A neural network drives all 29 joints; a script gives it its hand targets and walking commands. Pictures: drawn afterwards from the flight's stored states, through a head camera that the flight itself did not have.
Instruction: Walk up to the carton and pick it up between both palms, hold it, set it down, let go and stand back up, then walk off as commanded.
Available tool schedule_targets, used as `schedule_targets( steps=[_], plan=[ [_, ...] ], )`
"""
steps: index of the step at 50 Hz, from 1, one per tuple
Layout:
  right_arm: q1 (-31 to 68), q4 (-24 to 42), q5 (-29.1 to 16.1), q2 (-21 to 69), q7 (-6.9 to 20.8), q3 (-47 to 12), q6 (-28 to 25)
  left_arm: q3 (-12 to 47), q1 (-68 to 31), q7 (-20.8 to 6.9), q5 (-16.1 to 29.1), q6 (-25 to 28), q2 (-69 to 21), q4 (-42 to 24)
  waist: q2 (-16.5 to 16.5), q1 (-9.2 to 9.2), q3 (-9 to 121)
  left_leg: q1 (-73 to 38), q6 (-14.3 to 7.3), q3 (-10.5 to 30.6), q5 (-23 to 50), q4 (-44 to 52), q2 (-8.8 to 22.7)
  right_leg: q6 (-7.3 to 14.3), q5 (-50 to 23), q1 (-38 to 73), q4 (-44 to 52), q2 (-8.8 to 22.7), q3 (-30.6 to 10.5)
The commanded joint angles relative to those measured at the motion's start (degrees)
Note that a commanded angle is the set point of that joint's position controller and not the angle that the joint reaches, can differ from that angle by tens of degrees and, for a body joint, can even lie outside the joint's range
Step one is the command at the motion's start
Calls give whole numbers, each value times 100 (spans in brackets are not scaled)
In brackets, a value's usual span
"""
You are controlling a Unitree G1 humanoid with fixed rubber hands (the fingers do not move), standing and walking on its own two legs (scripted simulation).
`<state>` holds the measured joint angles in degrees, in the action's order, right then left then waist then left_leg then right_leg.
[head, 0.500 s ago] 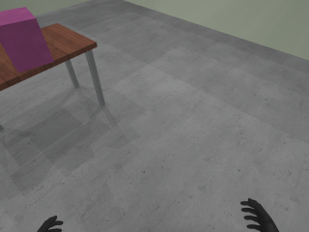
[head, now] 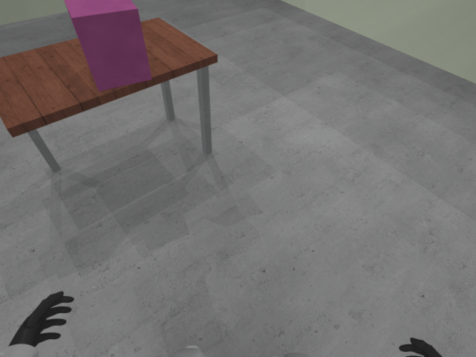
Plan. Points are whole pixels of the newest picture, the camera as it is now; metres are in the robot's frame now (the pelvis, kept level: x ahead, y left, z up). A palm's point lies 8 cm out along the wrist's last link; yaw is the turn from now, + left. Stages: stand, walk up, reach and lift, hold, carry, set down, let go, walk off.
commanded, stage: walk up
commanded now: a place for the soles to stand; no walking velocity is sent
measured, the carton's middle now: (110, 40) +1.15 +0.44 -0.01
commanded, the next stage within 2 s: none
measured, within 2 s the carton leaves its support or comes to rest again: neither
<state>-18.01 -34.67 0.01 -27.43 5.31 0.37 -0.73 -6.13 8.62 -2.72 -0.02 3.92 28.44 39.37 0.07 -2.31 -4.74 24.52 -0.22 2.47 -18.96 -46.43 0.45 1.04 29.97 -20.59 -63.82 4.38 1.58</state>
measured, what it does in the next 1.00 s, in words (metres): walks ahead, turning left: right foot, then left foot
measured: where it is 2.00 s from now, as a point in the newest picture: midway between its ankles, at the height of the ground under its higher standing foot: (205, 270)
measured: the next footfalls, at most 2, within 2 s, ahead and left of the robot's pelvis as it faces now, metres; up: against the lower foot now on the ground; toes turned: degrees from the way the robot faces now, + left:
right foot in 0.32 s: +0.24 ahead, -0.14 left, +0.00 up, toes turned +9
left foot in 0.84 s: +0.39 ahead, +0.15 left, +0.00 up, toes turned +22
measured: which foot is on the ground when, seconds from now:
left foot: down 0.00-0.32, up 0.34-0.82, down 0.84-1.00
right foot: up 0.00-0.30, down 0.32-0.86, up 0.88-1.00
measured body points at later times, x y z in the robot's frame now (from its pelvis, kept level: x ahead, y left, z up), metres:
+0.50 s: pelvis +0.17 -0.06 +0.03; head +0.19 -0.09 +0.48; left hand +0.16 +0.30 -0.02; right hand +0.35 -0.33 -0.08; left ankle +0.15 +0.12 -0.63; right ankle +0.20 -0.15 -0.71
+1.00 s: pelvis +0.31 +0.04 +0.02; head +0.32 +0.06 +0.47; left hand +0.30 +0.39 -0.06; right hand +0.53 -0.22 -0.05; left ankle +0.35 +0.14 -0.71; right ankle +0.32 -0.11 -0.64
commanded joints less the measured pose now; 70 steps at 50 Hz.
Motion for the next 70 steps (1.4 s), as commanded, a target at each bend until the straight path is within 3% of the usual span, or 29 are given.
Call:
schedule_targets(
  steps=[1, 3, 8, 11, 13, 14, 15, 16, 17, 18, 19, 21, 22, 25, 36, 39, 40, 41, 42, 43, 44, 45, 47, 50, 55, 59, 66, 69, 70],
  plan=[
    [-43, 200, -25, -1442, -197, 754, -255, -225, 235, 6, -121, 105, 1205, -271, -557, 171, 262, -1070, -1101, 3387, -1582, 3206, 995, 106, -423, -1254, 144, -178, -519],
    [-538, 208, -30, -1325, -206, 728, -326, -199, 85, 26, -141, 99, 1056, -352, -525, 11, 497, -1208, -1209, 3139, -950, 2944, 918, 71, -641, -1215, 612, -217, -370],
    [-472, 179, -5, -1339, -195, 693, -301, -152, -276, -21, -169, 104, 945, -405, -714, -82, 188, -1078, -1501, 2966, -1465, 3002, 948, 14, -769, -1303, 1674, -223, -240],
    [-183, 188, -5, -1379, -179, 677, -268, -140, -106, -46, -127, 159, 913, -328, -968, 3, 253, -849, -1356, 2814, -1229, 2734, 736, 39, -1011, -718, 2267, -327, -236],
    [227, 278, 12, -1310, -173, 638, -251, -169, 434, -25, -66, 226, 876, -166, -908, 315, 451, -117, -1064, 2371, -912, 2247, 366, 131, -1725, 714, 3213, -396, -268],
    [336, 341, 26, -1114, -190, 569, -245, -236, 1018, 30, -67, 247, 918, -1, -513, 654, 678, 480, -797, 2012, -718, 1608, 67, 223, -1989, 1907, 3740, -400, -342],
    [519, 427, 26, -777, -233, 465, -261, -329, 1735, 123, -127, 268, 1185, 144, 244, 1148, 884, 1216, -506, 1384, -729, 331, -370, 246, -1597, 2943, 4152, 12, -850],
    [395, 444, 24, -383, -269, 331, -279, -454, 2141, 221, -247, 322, 1584, 156, 1376, 1360, 1150, 2070, -292, 892, -1318, -1059, -968, 200, -442, 3577, 4596, 1221, -2303],
    [113, 289, 17, -547, -316, 357, -244, -450, 1591, 235, -281, 320, 1682, -72, 871, 968, 777, 2385, -65, 789, -1159, -1646, -694, 389, 784, 3064, 5209, 2112, -3518],
    [-154, 75, 32, -952, -326, 451, -206, -438, 1044, 247, -253, 290, 1769, -283, 379, 721, 695, 2263, 17, 823, -910, -1940, -377, 513, 1469, 2656, 5420, 2351, -3734],
    [-149, -43, 40, -1227, -326, 533, -235, -430, 851, 243, -221, 302, 1689, -284, 205, 629, 480, 2064, -31, 752, -696, -2016, -77, 623, 1285, 2228, 5351, 2307, -3571],
    [-409, -268, -11, -1116, -248, 547, -201, -353, 664, 213, -119, 333, 1230, -248, 325, 358, 136, 1698, 3, 675, 97, -1678, 59, 169, -223, 1925, 5079, 1330, -1751],
    [-500, -313, -48, -969, -220, 527, -184, -324, 737, 204, -105, 332, 1129, -246, 499, 360, 203, 1487, 5, 537, 345, -1557, -28, 39, -1171, 1901, 4883, 1048, -1247],
    [-224, -207, -45, -865, -177, 492, -101, -275, 962, 167, -36, 350, 1036, -182, 762, 460, 188, 1302, 36, 152, 790, -1223, -14, 52, -3218, 1778, 4655, 925, -475],
    [749, 270, 7, -652, -45, 404, -174, -280, 1186, 99, -81, 193, 1211, -277, 789, 764, -385, 1063, -96, -634, 1060, 700, 321, 653, -2791, 1755, 4455, 1185, 146],
    [201, 152, 22, -696, -58, 450, -240, -256, 831, 105, -89, 120, 1260, -442, 867, 434, 18, -30, -250, -736, 890, 1019, 266, 749, -3120, 1452, 3877, 1263, 335],
    [-355, -17, 31, -758, -86, 511, -257, -268, 560, 120, -115, 103, 1293, -527, 740, 96, 366, -827, -359, -758, 1106, 1307, 154, 655, -3380, 1335, 3254, 1179, 513],
    [-1124, -275, 57, -948, -168, 610, -295, -216, 615, 130, -140, 79, 1113, -504, 148, -255, 852, -1839, -473, -646, 1046, 1457, -135, 526, -3674, 1167, 1854, 767, 742],
    [-1692, -417, 94, -1197, -259, 737, -332, -139, 906, 134, -132, 22, 728, -485, -733, -493, 1151, -2877, -710, 199, 348, 1646, -112, 391, -3028, 306, 354, 407, 577],
    [-1761, -333, 121, -1497, -376, 809, -349, -66, 1099, 92, -135, -7, 307, -515, -1622, -398, 958, -3291, -999, 2205, -141, 1996, 821, 237, -542, -857, -433, -263, 480],
    [-1468, -113, 56, -1740, -386, 805, -375, -93, 1063, 68, -71, -30, 604, -591, -1369, -186, 898, -3270, -1487, 4768, -702, 3014, 1593, 132, 258, -1659, -746, -698, -52],
    [-1195, 6, -103, -1725, -380, 845, -356, -166, 880, 84, -124, -64, 1146, -571, -676, -58, 641, -2741, -1606, 4777, -1106, 3208, 1710, 145, 155, -1658, -891, -324, -502],
    [-889, -34, -77, -1471, -444, 729, -382, -153, 705, 74, -100, -82, 1114, -470, -33, 107, -138, -1654, -1127, 3590, -680, 3015, 1390, 283, -393, -1497, -475, 34, -667],
    [-902, -173, -105, -1220, -490, 620, -506, -134, 1087, -4, -75, -201, 978, -340, -311, 146, -96, -1027, -441, 2461, -10, 3186, 863, 206, -1218, -944, 251, 83, -472],
    [-733, -71, -81, -1192, -489, 634, -600, -112, 954, -68, -125, -257, 950, -280, -550, 106, 70, -1057, -645, 2015, -891, 3398, 692, 44, -2041, -1332, 455, 123, -246],
    [-710, -90, -42, -1236, -512, 626, -615, -137, 621, -96, -151, -247, 1009, -221, -535, 108, -262, -1165, -844, 2214, -968, 3408, 847, -37, -2109, -1731, 768, 196, -272],
    [-815, -158, 22, -1400, -563, 648, -546, -110, 12, -133, -162, -93, 910, -483, -456, -34, 71, -1941, -1259, 2024, 1257, 2278, 900, 68, -1453, -1502, 2095, 183, -359],
    [-597, -89, 0, -1368, -615, 620, -497, -143, 290, -104, -93, 14, 863, -470, -472, 145, 435, -1769, -1000, 1642, 2758, 1567, 814, 197, -1572, -210, 3097, 36, -411],
    [-471, -35, -15, -1362, -627, 612, -463, -170, 794, -69, -76, 56, 849, -332, -296, 436, 750, -1705, -786, 1373, 3046, 850, 586, 299, -2020, 675, 3924, -69, -363]
  ],
)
